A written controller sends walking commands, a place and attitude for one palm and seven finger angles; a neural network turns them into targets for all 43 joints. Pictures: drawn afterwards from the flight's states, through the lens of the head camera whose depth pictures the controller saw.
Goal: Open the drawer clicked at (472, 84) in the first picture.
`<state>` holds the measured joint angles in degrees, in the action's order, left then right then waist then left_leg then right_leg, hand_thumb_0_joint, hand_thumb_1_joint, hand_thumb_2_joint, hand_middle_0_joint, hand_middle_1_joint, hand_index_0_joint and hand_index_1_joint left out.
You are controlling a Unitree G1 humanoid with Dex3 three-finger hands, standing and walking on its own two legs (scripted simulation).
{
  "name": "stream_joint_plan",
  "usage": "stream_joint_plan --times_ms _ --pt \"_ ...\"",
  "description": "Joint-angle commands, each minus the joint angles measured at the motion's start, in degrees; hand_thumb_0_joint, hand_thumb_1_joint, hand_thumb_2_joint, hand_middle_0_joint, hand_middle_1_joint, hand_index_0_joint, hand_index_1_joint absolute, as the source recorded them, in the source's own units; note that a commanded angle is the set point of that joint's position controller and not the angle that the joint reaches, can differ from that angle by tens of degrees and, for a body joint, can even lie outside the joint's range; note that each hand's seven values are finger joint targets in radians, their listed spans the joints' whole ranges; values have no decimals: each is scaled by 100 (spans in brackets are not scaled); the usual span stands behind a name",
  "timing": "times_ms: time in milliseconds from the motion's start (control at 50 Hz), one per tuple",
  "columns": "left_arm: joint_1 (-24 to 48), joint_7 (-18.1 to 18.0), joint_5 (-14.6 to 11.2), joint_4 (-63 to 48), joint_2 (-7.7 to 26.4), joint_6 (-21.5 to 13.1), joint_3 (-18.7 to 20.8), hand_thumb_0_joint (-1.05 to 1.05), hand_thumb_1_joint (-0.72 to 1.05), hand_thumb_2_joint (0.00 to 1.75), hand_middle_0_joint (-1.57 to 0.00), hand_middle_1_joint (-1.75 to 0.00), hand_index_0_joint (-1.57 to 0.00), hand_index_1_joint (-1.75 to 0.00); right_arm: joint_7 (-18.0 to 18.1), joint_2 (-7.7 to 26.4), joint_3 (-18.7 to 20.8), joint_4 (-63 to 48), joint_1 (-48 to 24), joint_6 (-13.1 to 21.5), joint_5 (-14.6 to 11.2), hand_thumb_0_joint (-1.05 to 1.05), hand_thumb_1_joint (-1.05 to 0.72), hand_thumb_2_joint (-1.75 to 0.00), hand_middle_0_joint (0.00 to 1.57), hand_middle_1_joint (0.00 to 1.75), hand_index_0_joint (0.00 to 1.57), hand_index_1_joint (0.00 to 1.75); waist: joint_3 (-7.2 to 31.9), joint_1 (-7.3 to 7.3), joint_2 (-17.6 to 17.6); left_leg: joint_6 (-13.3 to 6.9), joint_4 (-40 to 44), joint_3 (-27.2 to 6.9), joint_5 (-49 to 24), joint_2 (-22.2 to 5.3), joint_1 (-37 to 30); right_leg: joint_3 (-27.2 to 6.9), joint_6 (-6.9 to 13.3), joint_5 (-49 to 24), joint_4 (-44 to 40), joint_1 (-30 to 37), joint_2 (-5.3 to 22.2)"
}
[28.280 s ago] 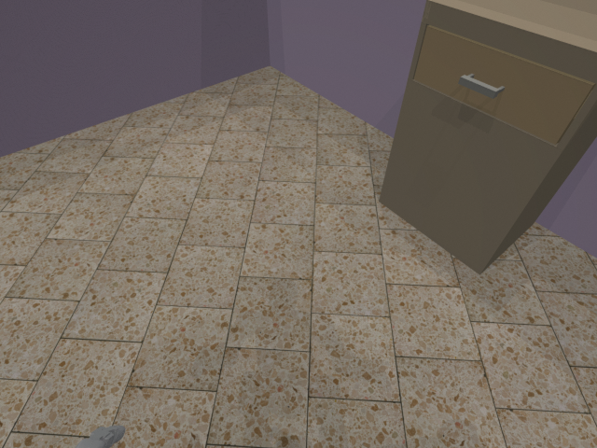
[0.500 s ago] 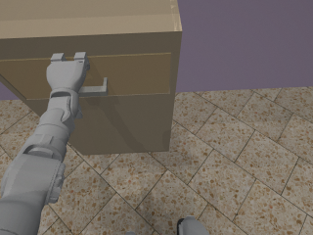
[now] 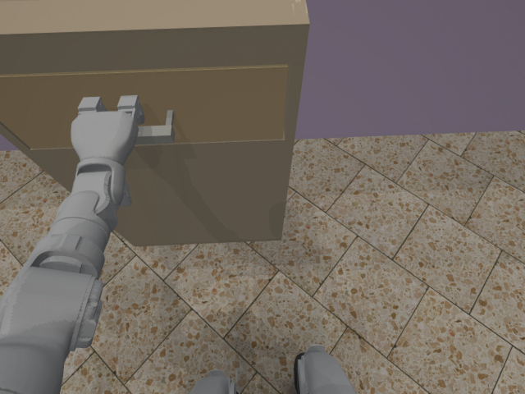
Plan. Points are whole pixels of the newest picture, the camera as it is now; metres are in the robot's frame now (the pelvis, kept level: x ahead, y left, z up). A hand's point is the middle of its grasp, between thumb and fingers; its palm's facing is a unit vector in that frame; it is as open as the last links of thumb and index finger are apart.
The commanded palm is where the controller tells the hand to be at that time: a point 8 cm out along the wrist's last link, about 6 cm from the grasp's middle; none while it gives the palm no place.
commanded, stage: lower the fingers behind the handle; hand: left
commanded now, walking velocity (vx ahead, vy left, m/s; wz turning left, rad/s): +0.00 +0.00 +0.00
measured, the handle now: (139, 126) +0.55 +0.19 +0.01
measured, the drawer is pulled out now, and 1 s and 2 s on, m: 0.00 0.00 0.00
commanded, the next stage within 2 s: close the thumb around the handle in 0.88 s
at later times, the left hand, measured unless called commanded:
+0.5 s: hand (137, 158) +0.50 +0.20 -0.02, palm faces +0.03 +0.00 -1.00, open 13.9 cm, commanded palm +0.48 +0.20 +0.04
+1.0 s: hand (135, 160) +0.50 +0.20 -0.01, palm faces -0.02 -0.01 -1.00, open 13.9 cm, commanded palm +0.48 +0.21 +0.04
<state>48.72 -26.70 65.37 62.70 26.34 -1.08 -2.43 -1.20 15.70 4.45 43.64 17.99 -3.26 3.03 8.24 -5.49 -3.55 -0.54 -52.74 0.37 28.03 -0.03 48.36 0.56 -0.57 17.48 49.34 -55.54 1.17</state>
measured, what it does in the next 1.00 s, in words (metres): stands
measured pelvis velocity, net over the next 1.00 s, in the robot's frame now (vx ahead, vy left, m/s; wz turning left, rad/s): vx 0.00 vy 0.00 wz -0.01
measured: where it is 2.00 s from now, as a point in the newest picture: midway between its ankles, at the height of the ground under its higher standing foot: outside the picture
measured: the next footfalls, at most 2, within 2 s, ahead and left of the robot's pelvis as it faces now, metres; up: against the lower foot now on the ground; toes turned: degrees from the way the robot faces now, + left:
none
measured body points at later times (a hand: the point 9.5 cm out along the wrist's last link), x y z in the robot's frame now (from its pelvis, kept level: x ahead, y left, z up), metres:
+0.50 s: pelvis +0.00 +0.00 -0.02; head +0.14 -0.01 +0.41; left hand +0.50 +0.20 +0.04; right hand +0.00 -0.27 -0.16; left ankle -0.04 +0.11 -0.68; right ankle +0.05 -0.13 -0.68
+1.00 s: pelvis +0.00 +0.00 -0.02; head +0.13 -0.01 +0.41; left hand +0.49 +0.20 +0.04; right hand +0.00 -0.28 -0.15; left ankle -0.04 +0.11 -0.68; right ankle +0.05 -0.13 -0.68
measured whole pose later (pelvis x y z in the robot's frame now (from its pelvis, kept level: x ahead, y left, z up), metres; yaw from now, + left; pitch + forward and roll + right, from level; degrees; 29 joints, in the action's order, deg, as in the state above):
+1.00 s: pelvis +0.00 +0.00 -0.02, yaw +0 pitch +26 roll -1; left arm 48.8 -24.6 65.4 62.5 27.6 -6.8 -0.8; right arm -0.5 16.2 3.5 42.4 18.9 -2.2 3.5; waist 9.6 -7.2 -3.0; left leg -0.8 -58.7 0.6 30.5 -0.2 54.2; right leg 0.2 -0.7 19.3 54.8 -61.5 1.0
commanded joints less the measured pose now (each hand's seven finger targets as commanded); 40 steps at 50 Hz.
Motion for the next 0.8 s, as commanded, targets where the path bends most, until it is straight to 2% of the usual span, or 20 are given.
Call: stream_joint_plan --times_ms 0,40,60,100,120,160,180,240,260,320,360,400,460,500,540,580,620,640,720,780 --pt "3202 225 -298 -873 1207 297 103 0 -50 30 -30 -120 -30 -120 154 965 282 -205 1015 59 -82 0 -90 -90 20 30 20 30 3021 -557 192 -92 718 -73 -2496 156 -1438 76 151 -1777 -568 2513 -281" --pt "2912 486 -341 -624 1209 250 81 0 -50 30 -30 -120 -30 -120 205 939 220 -212 1004 57 -97 0 -90 -90 20 30 20 30 2781 -476 197 -122 774 -44 -2348 177 -1236 50 148 -1773 -563 2585 -257" --pt "2707 605 -328 -420 1049 206 -64 0 -50 30 -30 -120 -30 -120 227 904 173 -234 941 64 -101 0 -90 -90 20 30 20 30 2451 -465 192 -136 786 -2 -2190 194 -1063 44 153 -1681 -593 2506 -247" --pt "2439 793 -301 -208 1234 32 86 0 -50 30 -30 -120 -30 -120 243 943 109 -292 923 56 -114 0 -90 -90 20 30 20 30 2092 -387 275 -140 794 -21 -1985 193 -782 45 186 -1492 -549 2394 -245" --pt "2284 842 -253 -90 1107 -64 -34 0 -50 30 -30 -120 -30 -120 268 920 81 -334 873 74 -116 0 -90 -90 20 30 20 30 1838 -399 332 -152 768 -1 -1811 188 -596 50 185 -1354 -512 2239 -242" --pt "2097 865 -196 -148 1294 -285 134 0 -50 30 -30 -120 -30 -120 287 923 65 -419 859 105 -97 0 -90 -90 20 30 20 30 1781 -320 335 -161 658 28 -1718 188 -373 22 202 -1289 -405 2130 -237" --pt "2115 845 -181 -315 1278 -413 142 0 -50 30 -30 -120 -30 -120 282 902 65 -490 870 122 -85 0 -90 -90 20 30 20 30 1935 -287 214 -155 603 39 -1763 193 -355 13 214 -1324 -321 2124 -236" --pt "1851 615 -129 -692 1694 -715 624 0 -50 30 -30 -120 -30 -120 264 888 95 -570 871 156 -14 0 -90 -90 20 30 20 30 2519 -74 157 -142 349 44 -2142 182 -266 -27 233 -1655 3 2222 -238" --pt "1944 492 -94 -843 1549 -771 534 0 -50 30 -30 -120 -30 -120 258 851 115 -592 863 181 -5 0 -90 -90 20 30 20 30 2602 -111 88 -131 268 52 -2242 180 -261 -19 225 -1722 66 2143 -237" --pt "2320 12 54 -1249 1819 -821 808 0 -50 30 -30 -120 -30 -120 181 885 189 -470 918 236 63 0 -90 -90 20 30 20 30 3072 -121 -119 -95 44 -16 -2499 151 -317 -3 222 -1786 299 1964 -235" --pt "2448 -244 90 -1319 1653 -719 770 0 -50 30 -30 -120 -30 -120 127 874 248 -380 979 248 92 0 -90 -90 20 30 20 30 3292 -210 -146 -73 -73 -46 -2786 128 -466 36 216 -1926 359 1879 -241" --pt "2457 -400 57 -1133 1768 -460 891 0 -50 30 -30 -120 -30 -120 65 930 256 -271 1010 207 108 0 -90 -90 20 30 20 30 3432 -224 -125 -47 -118 -64 -2965 124 -524 67 211 -2010 408 1889 -245" --pt "2552 -409 32 -802 1302 17 454 0 -50 30 -30 -120 -30 -120 16 931 260 -205 1012 148 48 0 -90 -90 20 30 20 30 3275 -355 -189 -17 -37 -89 -2929 92 -683 141 197 -1853 284 1720 -264" --pt "2907 -298 -39 -1016 1257 159 372 0 -50 30 -30 -120 -30 -120 6 948 279 -184 1074 124 32 0 -90 -90 20 30 20 30 3471 -413 -282 -9 8 -138 -3162 85 -1001 160 192 -1954 201 1793 -272" --pt "2671 -154 -109 -865 1489 333 507 0 -50 30 -30 -120 -30 -120 6 982 236 -187 1059 36 6 0 -90 -90 20 30 20 30 3570 -321 -204 -27 100 -114 -3153 107 -1044 126 176 -2073 125 2099 -276" --pt "2668 34 -198 -687 1534 409 464 0 -50 30 -30 -120 -30 -120 62 968 183 -212 1013 4 -17 0 -90 -90 20 30 20 30 3225 -393 106 -103 226 -47 -2676 142 -712 79 146 -2026 0 2353 -262" --pt "2460 236 -246 -509 1575 346 425 0 -50 30 -30 -120 -30 -120 112 956 115 -248 923 -1 -36 0 -90 -90 20 30 20 30 2820 -355 205 -145 344 -7 -2287 171 -446 28 143 -1865 -90 2441 -238" --pt "2357 328 -286 -575 1735 265 552 0 -50 30 -30 -120 -30 -120 127 973 85 -302 912 1 -51 0 -90 -90 20 30 20 30 2776 -268 254 -156 392 8 -2155 183 -357 4 144 -1799 -99 2548 -235" --pt "2087 524 -199 -458 1636 -144 422 0 -50 30 -30 -120 -30 -120 220 941 49 -402 817 75 -69 0 -90 -90 20 30 20 30 2194 -276 343 -178 395 25 -1697 179 -75 -6 163 -1358 -126 2207 -218" --pt "2141 439 -134 -841 1571 -481 460 0 -50 30 -30 -120 -30 -120 225 913 112 -473 877 160 -36 0 -90 -90 20 30 20 30 2541 -238 76 -155 268 11 -1843 167 -253 -8 199 -1352 -1 2005 -233"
